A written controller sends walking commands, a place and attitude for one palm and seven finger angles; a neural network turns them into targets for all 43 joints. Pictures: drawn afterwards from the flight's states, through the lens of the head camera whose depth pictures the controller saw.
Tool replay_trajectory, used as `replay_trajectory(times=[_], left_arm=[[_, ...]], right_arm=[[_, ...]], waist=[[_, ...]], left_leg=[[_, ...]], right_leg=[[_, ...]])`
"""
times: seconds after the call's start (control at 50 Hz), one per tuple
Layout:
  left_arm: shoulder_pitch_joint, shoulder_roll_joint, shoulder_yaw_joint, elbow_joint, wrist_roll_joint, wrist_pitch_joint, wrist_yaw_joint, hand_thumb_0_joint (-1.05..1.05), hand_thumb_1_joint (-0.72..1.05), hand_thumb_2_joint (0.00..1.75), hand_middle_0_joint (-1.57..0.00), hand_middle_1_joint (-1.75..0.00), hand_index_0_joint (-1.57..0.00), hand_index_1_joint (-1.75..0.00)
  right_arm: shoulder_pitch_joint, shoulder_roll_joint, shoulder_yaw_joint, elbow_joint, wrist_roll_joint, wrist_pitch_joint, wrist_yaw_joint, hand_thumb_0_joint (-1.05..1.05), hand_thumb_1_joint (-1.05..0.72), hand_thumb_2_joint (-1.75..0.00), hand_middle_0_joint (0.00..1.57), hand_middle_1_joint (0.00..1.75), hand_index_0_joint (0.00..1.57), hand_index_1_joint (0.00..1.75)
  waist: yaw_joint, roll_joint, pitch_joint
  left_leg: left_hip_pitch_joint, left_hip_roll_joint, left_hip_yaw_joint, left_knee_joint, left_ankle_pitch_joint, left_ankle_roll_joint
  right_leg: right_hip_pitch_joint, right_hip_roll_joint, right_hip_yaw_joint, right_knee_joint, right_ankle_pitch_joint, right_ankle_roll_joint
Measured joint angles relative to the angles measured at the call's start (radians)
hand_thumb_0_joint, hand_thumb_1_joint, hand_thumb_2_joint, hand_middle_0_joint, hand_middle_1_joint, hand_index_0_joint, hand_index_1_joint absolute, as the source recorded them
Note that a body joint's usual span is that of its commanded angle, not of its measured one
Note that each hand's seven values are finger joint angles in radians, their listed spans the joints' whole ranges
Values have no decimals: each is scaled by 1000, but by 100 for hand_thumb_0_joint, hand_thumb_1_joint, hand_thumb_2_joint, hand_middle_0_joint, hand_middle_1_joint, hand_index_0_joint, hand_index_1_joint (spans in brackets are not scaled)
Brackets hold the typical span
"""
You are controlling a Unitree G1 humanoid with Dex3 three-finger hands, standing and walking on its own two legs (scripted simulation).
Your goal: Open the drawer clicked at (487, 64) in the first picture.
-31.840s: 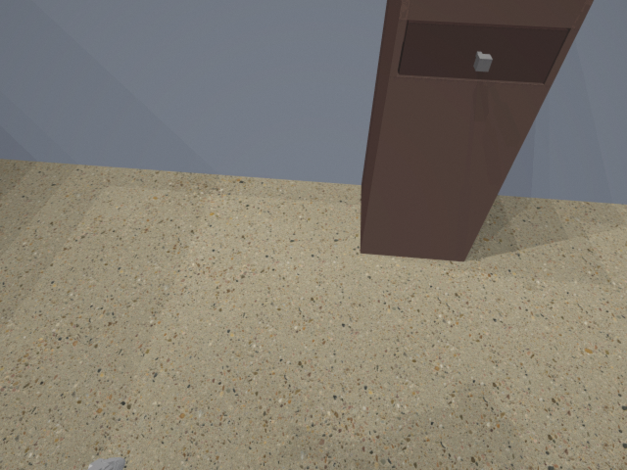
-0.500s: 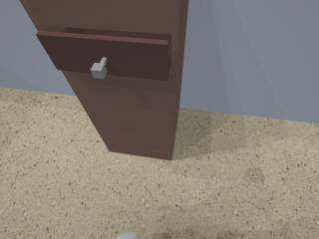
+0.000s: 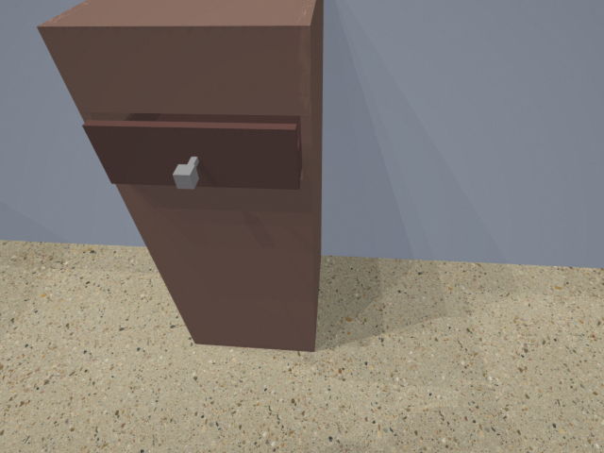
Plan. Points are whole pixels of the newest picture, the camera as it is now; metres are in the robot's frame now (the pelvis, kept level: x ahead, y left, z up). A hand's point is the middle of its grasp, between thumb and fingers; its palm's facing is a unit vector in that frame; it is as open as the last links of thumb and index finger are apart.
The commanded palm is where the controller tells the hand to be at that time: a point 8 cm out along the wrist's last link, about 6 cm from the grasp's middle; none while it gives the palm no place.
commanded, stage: come to a stop and stand still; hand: left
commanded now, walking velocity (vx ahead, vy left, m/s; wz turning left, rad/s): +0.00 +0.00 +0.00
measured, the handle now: (189, 170) +0.56 +0.24 +0.08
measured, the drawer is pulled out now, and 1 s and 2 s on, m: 0.04 0.04 0.04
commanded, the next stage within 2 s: look again from close up in 0.46 s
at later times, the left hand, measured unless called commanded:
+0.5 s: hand out of the picture -0.04 +0.14 -0.16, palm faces +0.03 -0.98 -0.19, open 7.4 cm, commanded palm none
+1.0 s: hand out of the picture -0.02 +0.13 -0.16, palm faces +0.05 -0.98 -0.18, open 7.4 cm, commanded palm none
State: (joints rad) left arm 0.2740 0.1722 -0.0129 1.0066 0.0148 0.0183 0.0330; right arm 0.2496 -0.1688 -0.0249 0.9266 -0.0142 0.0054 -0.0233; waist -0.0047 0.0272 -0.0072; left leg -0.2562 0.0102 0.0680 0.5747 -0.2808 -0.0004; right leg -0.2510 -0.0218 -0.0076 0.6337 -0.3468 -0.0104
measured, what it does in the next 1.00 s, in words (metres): stands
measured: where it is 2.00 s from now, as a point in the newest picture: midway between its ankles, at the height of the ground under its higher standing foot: outside the picture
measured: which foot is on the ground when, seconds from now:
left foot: down 0.00-1.00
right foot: down 0.00-1.00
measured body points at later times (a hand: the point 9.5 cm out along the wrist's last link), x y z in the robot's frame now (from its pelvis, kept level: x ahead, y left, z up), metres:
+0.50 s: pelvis -0.02 -0.02 +0.01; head -0.02 -0.04 +0.46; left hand -0.04 +0.19 -0.15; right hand -0.07 -0.23 -0.16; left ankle +0.02 +0.12 -0.73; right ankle +0.00 -0.11 -0.73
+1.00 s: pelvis +0.00 -0.03 +0.01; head +0.00 -0.04 +0.46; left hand -0.02 +0.18 -0.15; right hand -0.01 -0.24 -0.16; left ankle +0.02 +0.12 -0.73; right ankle +0.00 -0.11 -0.73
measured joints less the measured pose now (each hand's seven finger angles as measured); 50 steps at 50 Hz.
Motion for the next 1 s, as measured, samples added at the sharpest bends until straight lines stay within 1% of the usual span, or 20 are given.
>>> replay_trajectory(times=[0.08, 0.16, 0.28, 0.4, 0.54, 0.7, 0.8, 1.0], left_arm=[[4, -5, -3, -4, 1, 2, -6, 0, 90, 90, -20, -30, -20, -30], [13, -5, 1, 1, 0, -1, -10, 0, 90, 90, -20, -30, -20, -30], [36, -10, 3, 36, -3, -7, -11, 0, 90, 90, -20, -30, -20, -30], [56, -27, 1, 81, -6, -10, -11, 0, 91, 90, -20, -30, -20, -30], [64, -53, -2, 116, -8, -18, -10, 0, 91, 90, -20, -30, -20, -30], [60, -72, -2, 124, -7, -27, -8, 0, 91, 90, -20, -30, -20, -30], [56, -72, 1, 122, -4, -29, -6, 1, 91, 90, -20, -30, -20, -30], [51, -57, 7, 116, -5, -36, -5, 0, 91, 90, -20, -30, -20, -30]], right_arm=[[37, -11, 2, 20, -7, -3, 5, 0, -94, -90, 20, 30, 20, 30], [81, -17, 7, 53, -11, -2, 7, 0, -93, -90, 20, 30, 20, 30], [135, -11, 13, 110, -10, -2, 5, 0, -92, -90, 20, 29, 20, 30], [160, 8, 20, 154, -7, -4, 2, 0, -91, -90, 20, 29, 20, 30], [151, 35, 26, 179, -3, -11, -2, 0, -91, -90, 20, 29, 20, 30], [111, 56, 27, 178, -2, -19, -5, 0, -91, -90, 20, 29, 20, 30], [90, 57, 26, 172, -4, -22, -8, 0, -91, -90, 20, 29, 20, 30], [77, 41, 22, 176, -2, -25, -10, 1, -92, -90, 20, 29, 20, 30]], waist=[[-4, 4, -21], [-6, 1, -28], [-10, -3, -17], [-12, -6, -3], [-8, -11, 5], [0, -14, 3], [3, -15, -1], [6, -16, 5]], left_leg=[[-3, 4, 3, -35, 32, 0], [-11, 7, -1, -62, 59, -4], [-13, 15, -9, -89, 84, -13], [-11, 25, -17, -101, 93, -23], [-7, 34, -24, -108, 96, -32], [2, 41, -28, -117, 95, -39], [8, 43, -30, -122, 92, -42], [24, 46, -33, -137, 87, -47]], right_leg=[[-8, 5, 3, -28, 31, -3], [-18, 10, -1, -50, 54, -9], [-19, 19, -10, -76, 76, -18], [-14, 30, -17, -92, 86, -28], [-6, 39, -24, -106, 91, -36], [6, 46, -28, -119, 91, -41], [13, 49, -29, -126, 89, -44], [31, 53, -32, -144, 83, -47]])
